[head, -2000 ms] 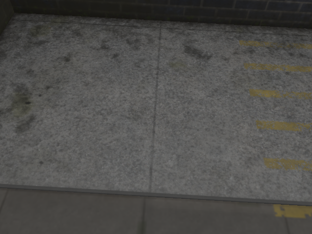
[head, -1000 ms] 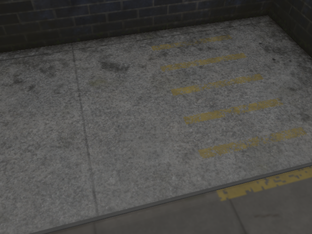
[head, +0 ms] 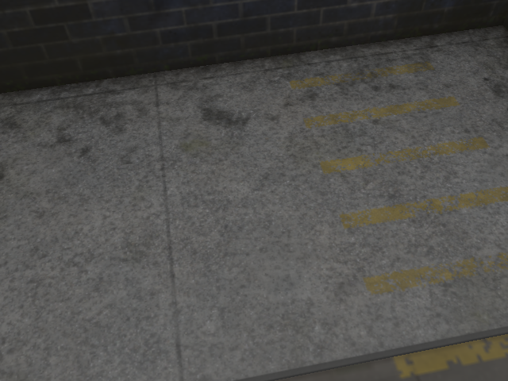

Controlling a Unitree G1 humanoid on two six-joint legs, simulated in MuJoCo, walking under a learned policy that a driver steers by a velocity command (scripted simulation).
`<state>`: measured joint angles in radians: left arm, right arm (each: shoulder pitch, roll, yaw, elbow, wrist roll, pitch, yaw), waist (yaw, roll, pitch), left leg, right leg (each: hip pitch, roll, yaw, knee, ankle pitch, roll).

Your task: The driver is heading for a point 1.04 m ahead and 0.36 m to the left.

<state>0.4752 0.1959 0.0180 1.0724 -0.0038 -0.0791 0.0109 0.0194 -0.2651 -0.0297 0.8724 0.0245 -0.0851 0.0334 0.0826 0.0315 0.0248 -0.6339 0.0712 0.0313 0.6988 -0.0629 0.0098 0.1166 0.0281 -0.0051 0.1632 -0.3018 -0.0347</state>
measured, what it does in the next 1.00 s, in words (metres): walks ahead: left foot, then right foot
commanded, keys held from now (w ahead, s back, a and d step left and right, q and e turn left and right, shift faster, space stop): w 0.46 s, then w+q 0.54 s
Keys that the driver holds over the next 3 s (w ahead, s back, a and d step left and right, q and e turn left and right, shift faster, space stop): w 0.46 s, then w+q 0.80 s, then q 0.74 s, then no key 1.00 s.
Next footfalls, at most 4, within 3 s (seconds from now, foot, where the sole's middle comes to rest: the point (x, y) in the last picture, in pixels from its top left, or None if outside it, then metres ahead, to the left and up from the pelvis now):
0.12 left None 0.27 0.13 -0.78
0.68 right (332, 349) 0.57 -0.10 -0.78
1.20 left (222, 273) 0.78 0.22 -0.78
1.66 right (247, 203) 1.05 0.17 -0.78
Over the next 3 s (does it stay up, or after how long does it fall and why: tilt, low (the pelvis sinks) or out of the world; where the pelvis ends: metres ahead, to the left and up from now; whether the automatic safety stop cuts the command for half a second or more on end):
stays up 0.87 0.20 0.00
